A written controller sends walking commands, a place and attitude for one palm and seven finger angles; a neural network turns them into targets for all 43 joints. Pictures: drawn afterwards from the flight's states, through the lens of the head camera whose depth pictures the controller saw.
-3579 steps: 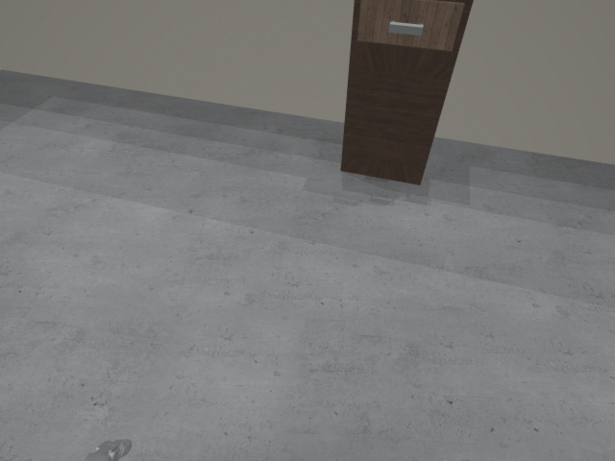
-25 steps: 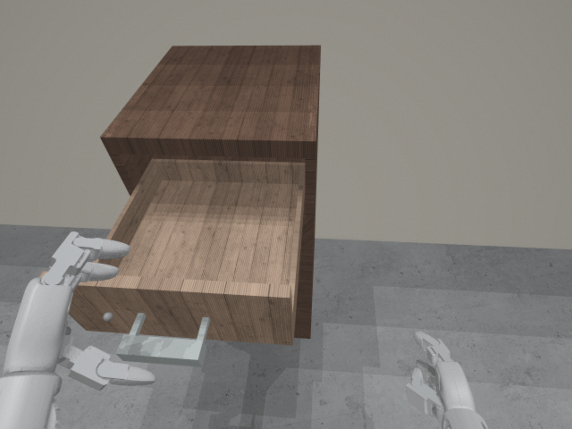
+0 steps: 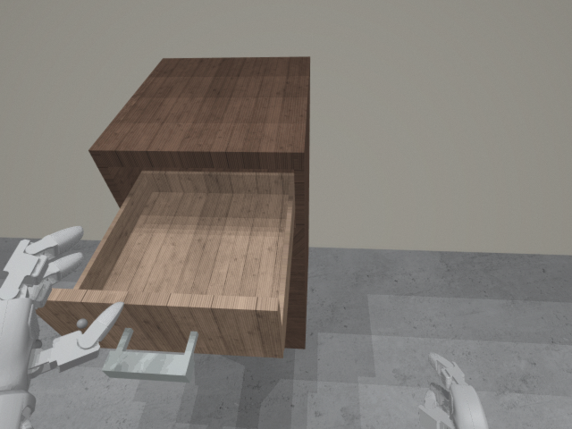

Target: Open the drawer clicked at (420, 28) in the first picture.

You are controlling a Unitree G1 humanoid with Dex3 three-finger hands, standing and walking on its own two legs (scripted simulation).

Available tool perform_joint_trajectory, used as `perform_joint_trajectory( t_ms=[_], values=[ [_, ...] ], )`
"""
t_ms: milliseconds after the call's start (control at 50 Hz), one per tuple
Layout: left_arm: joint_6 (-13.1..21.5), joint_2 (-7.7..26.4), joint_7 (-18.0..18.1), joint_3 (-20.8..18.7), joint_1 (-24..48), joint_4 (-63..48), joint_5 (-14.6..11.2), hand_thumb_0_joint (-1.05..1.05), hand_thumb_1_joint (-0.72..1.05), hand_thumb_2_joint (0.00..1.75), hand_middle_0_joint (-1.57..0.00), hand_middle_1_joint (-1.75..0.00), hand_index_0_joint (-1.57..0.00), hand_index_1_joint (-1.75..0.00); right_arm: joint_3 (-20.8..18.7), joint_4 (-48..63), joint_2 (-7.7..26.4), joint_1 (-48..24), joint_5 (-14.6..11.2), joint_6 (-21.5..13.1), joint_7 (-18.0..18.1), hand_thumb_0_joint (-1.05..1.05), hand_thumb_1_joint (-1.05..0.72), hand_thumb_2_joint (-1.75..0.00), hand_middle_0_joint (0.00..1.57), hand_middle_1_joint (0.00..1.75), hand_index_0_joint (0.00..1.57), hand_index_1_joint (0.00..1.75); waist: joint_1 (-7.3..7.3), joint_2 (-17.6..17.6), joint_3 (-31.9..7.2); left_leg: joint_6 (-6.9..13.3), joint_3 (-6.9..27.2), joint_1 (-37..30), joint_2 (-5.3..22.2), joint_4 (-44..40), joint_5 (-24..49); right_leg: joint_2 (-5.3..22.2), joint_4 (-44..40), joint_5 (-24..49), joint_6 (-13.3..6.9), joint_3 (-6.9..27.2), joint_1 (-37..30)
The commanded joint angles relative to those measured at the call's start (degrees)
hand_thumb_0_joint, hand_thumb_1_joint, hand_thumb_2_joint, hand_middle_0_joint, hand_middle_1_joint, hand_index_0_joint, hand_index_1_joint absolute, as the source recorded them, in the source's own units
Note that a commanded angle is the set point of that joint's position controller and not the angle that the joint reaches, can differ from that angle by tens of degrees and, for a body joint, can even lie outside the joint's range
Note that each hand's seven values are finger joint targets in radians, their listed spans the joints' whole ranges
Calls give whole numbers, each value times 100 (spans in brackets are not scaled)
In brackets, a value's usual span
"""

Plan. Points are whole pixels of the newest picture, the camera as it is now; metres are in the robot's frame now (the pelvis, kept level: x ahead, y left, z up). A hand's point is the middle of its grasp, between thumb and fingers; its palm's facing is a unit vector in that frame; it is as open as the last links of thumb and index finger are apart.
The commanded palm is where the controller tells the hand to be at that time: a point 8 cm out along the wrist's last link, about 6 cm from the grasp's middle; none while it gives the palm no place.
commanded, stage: draw the hand back to the body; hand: left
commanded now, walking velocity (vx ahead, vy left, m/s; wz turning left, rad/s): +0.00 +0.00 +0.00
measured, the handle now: (155, 351) +0.22 +0.23 -0.03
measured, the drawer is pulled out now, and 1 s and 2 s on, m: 0.30 0.30 0.30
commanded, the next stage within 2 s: step back with the hand held close in 0.36 s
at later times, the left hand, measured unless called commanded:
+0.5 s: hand (80, 330) +0.17 +0.23 +0.15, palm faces +0.40 -0.81 -0.41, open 7.4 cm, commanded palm +0.12 +0.27 +0.17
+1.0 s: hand (29, 368) +0.13 +0.26 +0.16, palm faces +0.31 -0.80 -0.51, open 7.4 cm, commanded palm +0.07 +0.30 +0.17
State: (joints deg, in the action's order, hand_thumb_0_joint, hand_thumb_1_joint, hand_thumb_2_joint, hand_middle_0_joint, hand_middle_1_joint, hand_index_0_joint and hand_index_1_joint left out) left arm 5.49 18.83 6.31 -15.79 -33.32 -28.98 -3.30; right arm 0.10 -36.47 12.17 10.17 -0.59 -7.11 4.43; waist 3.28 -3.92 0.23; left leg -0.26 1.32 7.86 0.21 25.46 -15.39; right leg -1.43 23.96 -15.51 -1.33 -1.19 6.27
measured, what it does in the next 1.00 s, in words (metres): shifts its weight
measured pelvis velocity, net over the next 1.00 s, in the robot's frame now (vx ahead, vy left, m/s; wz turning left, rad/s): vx -0.06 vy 0.02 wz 0.00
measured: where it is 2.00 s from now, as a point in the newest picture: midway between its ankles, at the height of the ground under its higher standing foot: outside the picture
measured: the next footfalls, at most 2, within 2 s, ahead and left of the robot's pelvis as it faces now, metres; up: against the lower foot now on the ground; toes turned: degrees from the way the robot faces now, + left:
right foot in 1.52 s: -0.19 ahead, -0.12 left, +0.00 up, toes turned +3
left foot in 1.86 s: -0.27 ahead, +0.08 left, +0.00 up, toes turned +5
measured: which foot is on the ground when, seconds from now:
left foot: down 0.00-1.00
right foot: down 0.00-1.00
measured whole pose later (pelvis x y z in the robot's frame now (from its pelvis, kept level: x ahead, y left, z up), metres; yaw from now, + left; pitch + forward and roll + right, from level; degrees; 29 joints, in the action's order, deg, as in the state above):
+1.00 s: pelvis -0.06 +0.02 -0.01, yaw +0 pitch +2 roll +0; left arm 10.3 24.7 7.3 -22.9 -38.2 -37.6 -2.4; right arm -0.4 -30.1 10.7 9.3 -0.5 -3.2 3.9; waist 0.0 1.8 1.5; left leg 1.5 0.4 20.5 -1.9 30.8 -11.9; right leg 0.8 31.7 -13.3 0.4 -0.6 19.9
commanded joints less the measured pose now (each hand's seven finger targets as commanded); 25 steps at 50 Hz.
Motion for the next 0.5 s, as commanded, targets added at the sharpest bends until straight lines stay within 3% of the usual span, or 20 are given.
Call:
perform_joint_trajectory(
  t_ms=[0,40,100,140,180,220,260,320,440,460,480],
  values=[
    [344,921,140,-717,524,-1059,-21,0,65,80,-22,-46,-22,-46,-157,983,505,-809,-15,-305,73,0,-90,-90,20,30,20,30,-38,153,-356,85,-205,-255,131,-216,1384,254,-444,1345,57,-104,201],
    [344,893,140,-705,457,-931,-42,0,73,82,-21,-41,-21,-41,-149,996,484,-813,-19,-290,81,0,-90,-90,20,30,20,30,-21,254,-330,110,-193,-223,129,-248,1267,274,-423,1242,73,-102,198],
    [354,902,128,-661,536,-1021,-23,0,83,87,-21,-34,-21,-34,-153,990,497,-851,-11,-328,71,0,-90,-90,20,30,20,30,-16,-1,-387,107,-210,-283,105,-217,1312,283,-464,1293,61,-56,186],
    [359,865,123,-595,528,-1062,-32,0,90,90,-20,-30,-20,-30,-135,1021,485,-829,-14,-341,56,0,-90,-90,20,30,20,30,-16,50,-401,114,-176,-272,115,-232,1336,287,-416,1299,65,-77,165],
    [366,927,127,-669,472,-1089,-30,0,90,90,-20,-30,-20,-30,-143,1028,480,-831,-3,-351,46,0,-90,-90,20,30,20,30,10,147,-523,121,-189,-299,112,-218,1423,295,-381,1440,71,-75,85],
    [356,918,135,-678,471,-1031,-31,0,90,90,-20,-30,-20,-30,-128,979,467,-809,5,-346,47,0,-90,-90,20,30,20,30,-12,-1,-453,96,-191,-280,98,-226,1416,281,-427,1410,62,-100,104],
    [335,915,130,-726,392,-902,-50,0,90,90,-20,-30,-20,-30,-136,995,452,-830,-4,-326,47,0,-90,-90,20,30,20,30,7,245,-396,108,-184,-236,115,-227,1387,273,-418,1395,76,-104,127],
    [347,898,113,-702,474,-860,-53,0,90,90,-20,-30,-20,-30,-129,983,454,-847,-14,-309,50,0,-90,-90,20,30,20,30,-18,169,-230,108,-200,-213,95,-221,1295,273,-504,1307,80,-83,217],
    [384,910,100,-678,499,-987,-45,0,90,90,-20,-30,-20,-30,-137,1032,449,-851,-25,-337,24,0,-90,-90,20,30,20,30,-4,41,-369,100,-177,-268,112,-253,1255,293,-469,1213,75,-87,177],
    [627,1570,133,-1437,1118,-1419,-50,0,90,90,-20,-30,-20,-30,-149,1201,641,-553,-67,-203,-11,0,-90,-90,20,30,20,30,-225,266,65,224,24,152,144,32,912,578,-806,1444,59,490,722],
    [667,1186,75,-1149,653,-910,-9,0,90,90,-20,-30,-20,-30,-160,1063,571,-591,-37,-108,-26,0,-90,-90,20,30,20,30,-282,617,22,232,84,144,104,215,771,717,-890,1427,20,499,802]
  ],
)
